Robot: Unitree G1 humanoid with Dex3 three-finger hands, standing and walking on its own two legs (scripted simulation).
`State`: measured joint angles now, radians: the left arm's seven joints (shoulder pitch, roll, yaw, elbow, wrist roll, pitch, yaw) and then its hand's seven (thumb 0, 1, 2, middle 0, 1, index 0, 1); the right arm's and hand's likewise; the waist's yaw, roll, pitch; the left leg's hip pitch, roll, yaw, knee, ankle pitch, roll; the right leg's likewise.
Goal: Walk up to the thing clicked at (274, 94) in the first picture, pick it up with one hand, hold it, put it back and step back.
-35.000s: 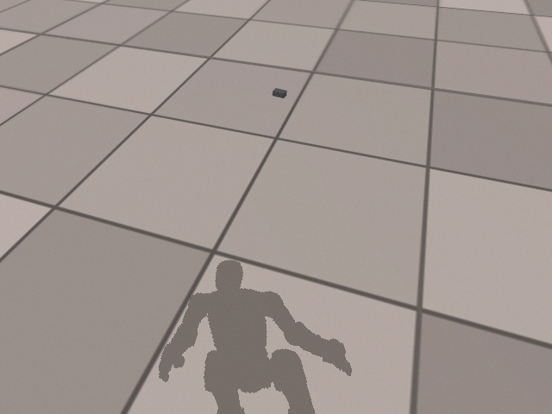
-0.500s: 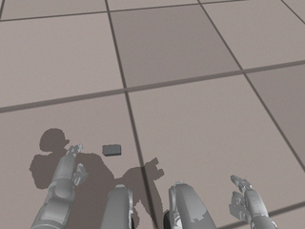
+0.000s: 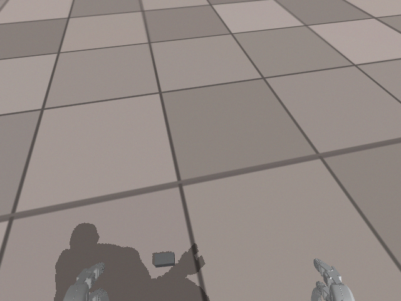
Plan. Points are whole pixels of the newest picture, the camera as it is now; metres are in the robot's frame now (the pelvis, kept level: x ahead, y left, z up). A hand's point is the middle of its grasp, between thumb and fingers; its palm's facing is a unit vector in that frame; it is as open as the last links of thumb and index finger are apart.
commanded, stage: home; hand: left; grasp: from above
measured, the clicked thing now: (164, 259) +0.46 +0.16 -0.69
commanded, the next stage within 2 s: none
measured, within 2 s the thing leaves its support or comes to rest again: neither
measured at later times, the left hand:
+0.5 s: hand out of the picture +0.17 +0.17 -0.04, palm faces +0.05 -0.98 -0.20, open 7.4 cm
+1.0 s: hand out of the picture +0.16 +0.17 -0.04, palm faces +0.04 -0.98 -0.20, open 7.4 cm
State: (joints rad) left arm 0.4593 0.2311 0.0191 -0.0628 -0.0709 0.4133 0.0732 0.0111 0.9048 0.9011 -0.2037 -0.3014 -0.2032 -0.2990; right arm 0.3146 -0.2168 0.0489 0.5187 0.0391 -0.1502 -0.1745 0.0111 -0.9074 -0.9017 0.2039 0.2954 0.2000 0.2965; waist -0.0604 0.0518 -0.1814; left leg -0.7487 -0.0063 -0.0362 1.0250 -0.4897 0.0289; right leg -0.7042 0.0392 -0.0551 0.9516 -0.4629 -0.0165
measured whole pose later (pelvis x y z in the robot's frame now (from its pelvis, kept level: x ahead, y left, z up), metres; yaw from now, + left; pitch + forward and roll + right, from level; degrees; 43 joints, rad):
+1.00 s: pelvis +0.01 -0.01 +0.01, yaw +1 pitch +10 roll -2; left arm 0.50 0.23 0.02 -0.09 -0.06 0.42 0.02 0.01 0.91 0.90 -0.20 -0.30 -0.20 -0.30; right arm 0.30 -0.22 0.04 0.54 0.02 -0.23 -0.18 0.01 -0.91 -0.90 0.20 0.30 0.20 0.30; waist -0.04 0.04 -0.16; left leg -0.67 -0.01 -0.04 0.99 -0.49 0.02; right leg -0.63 0.04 -0.06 0.93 -0.47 -0.03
